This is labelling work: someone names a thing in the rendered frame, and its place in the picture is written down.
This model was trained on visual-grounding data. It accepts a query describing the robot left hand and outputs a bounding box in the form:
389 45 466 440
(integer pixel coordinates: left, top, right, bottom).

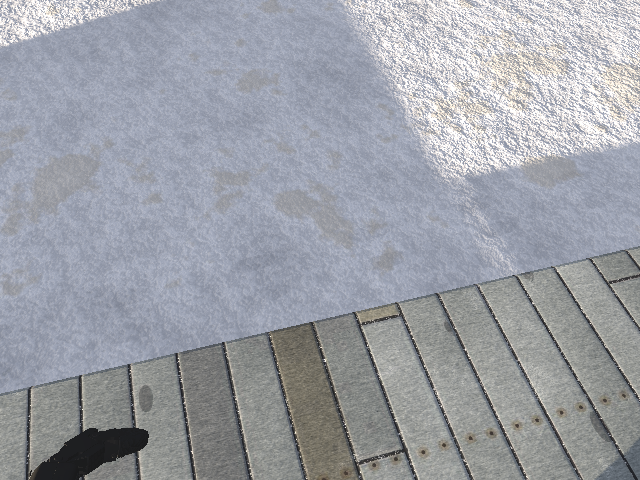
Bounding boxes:
29 428 149 480

